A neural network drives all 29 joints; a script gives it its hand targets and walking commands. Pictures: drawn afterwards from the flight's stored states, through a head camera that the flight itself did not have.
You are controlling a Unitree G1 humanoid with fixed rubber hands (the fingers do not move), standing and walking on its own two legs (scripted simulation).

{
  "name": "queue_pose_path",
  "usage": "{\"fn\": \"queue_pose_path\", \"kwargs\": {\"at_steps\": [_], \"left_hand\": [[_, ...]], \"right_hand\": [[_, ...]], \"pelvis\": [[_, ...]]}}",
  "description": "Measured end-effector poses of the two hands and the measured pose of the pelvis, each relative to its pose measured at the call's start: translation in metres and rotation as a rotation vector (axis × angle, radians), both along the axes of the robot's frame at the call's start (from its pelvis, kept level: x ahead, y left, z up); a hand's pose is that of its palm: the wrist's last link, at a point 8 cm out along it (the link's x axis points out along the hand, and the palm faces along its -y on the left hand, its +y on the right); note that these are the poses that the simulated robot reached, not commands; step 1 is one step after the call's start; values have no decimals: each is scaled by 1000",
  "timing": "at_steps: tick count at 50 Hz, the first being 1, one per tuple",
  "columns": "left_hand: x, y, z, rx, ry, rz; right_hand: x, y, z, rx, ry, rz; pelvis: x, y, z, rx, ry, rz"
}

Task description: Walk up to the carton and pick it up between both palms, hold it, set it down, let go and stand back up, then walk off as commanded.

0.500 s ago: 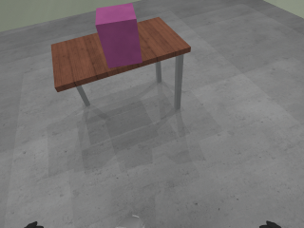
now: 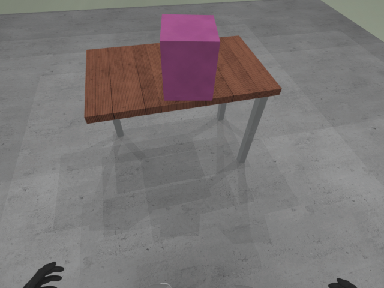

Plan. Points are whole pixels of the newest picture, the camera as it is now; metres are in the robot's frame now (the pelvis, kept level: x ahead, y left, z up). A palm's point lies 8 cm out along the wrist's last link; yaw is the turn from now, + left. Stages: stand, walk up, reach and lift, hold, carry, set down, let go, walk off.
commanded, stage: walk up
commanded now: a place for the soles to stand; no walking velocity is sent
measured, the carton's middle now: (188, 59) +0.93 +0.03 -0.03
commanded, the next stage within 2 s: none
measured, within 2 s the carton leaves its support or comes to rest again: neither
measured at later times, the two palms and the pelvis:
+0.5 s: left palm (82, 237) +0.24 +0.25 -0.05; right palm (352, 220) +0.30 -0.40 -0.09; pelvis +0.17 -0.09 +0.00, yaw +7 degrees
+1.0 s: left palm (101, 208) +0.30 +0.22 -0.05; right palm (349, 189) +0.38 -0.42 -0.08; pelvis +0.26 -0.11 +0.01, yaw +8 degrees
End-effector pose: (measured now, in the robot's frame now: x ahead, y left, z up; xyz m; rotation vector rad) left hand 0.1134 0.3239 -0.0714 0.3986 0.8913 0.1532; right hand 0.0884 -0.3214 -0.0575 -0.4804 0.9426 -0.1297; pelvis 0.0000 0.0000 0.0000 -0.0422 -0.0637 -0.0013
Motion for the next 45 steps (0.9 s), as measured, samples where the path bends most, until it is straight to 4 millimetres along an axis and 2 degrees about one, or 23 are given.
{"fn": "queue_pose_path", "kwargs": {"at_steps": [2,6,12,16,23,28,32,36,40,45], "left_hand": [[8,5,3,4,3,7],[9,13,3,9,42,64],[19,2,2,9,107,133],[44,-16,5,20,118,141],[114,-62,11,73,69,131],[130,-92,30,89,55,178],[139,-104,42,112,61,200],[155,-114,46,106,40,203],[174,-119,44,91,20,190],[185,-116,35,79,41,202]], "right_hand": [[17,-1,9,-19,-10,17],[54,-5,22,-39,-33,64],[107,-17,21,-30,-38,111],[139,-32,10,-10,-23,120],[195,-70,-31,40,10,114],[233,-83,-30,80,-6,128],[252,-94,-29,99,-11,121],[259,-104,-31,98,17,95],[262,-113,-31,74,56,67],[272,-113,-30,46,96,59]], "pelvis": [[11,-1,4,0,1,16],[33,-8,9,3,-1,57],[72,-25,12,31,9,102],[101,-42,9,55,27,113],[156,-85,-8,89,49,114],[188,-106,4,116,25,129],[207,-118,11,136,2,129],[222,-124,14,142,-20,125],[235,-127,14,130,-23,120],[249,-124,13,109,-2,125]]}}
